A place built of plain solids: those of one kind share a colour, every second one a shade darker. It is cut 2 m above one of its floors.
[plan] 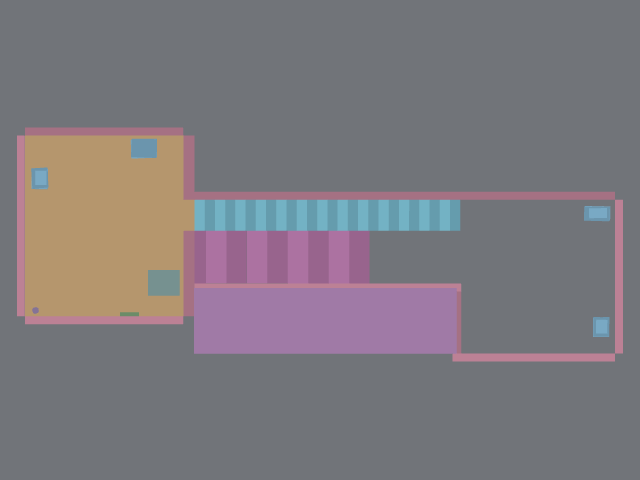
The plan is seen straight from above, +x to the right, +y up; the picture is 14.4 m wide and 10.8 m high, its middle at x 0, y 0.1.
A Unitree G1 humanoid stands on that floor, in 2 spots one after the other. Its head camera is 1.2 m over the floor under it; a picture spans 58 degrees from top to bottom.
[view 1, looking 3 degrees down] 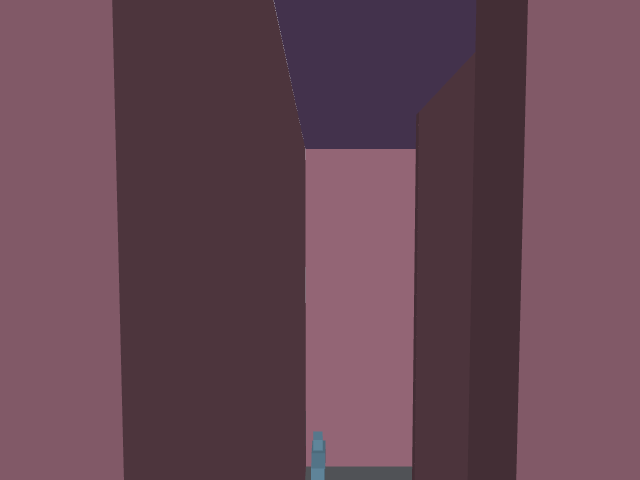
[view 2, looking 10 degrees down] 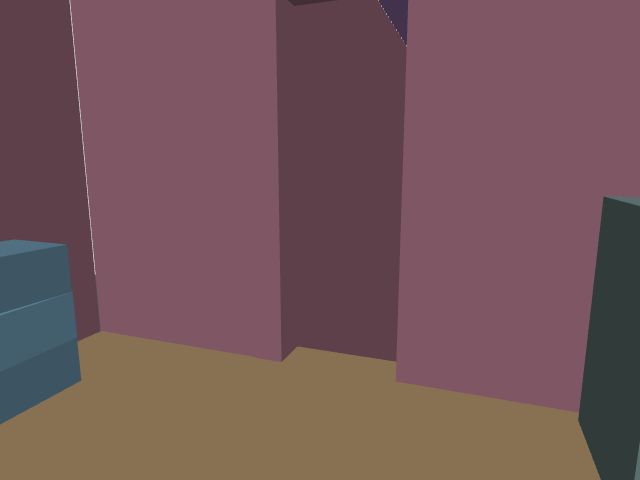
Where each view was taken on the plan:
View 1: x -3.82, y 0.66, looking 0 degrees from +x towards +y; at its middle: wall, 10.48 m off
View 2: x -5.33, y -0.07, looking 20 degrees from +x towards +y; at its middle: wall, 3.18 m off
